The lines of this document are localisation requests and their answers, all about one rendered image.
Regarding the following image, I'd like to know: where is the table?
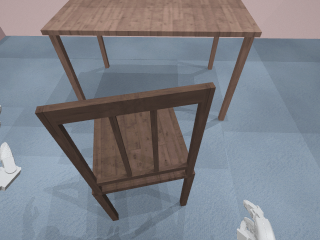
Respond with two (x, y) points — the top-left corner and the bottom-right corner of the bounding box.
(40, 0), (262, 121)

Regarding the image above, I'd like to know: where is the left robot hand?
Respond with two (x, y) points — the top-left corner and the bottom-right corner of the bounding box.
(0, 105), (21, 191)

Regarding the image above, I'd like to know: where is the chair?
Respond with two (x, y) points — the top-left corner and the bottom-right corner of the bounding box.
(35, 82), (216, 221)

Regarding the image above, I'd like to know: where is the right robot hand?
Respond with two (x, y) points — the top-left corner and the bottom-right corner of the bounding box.
(237, 200), (276, 240)

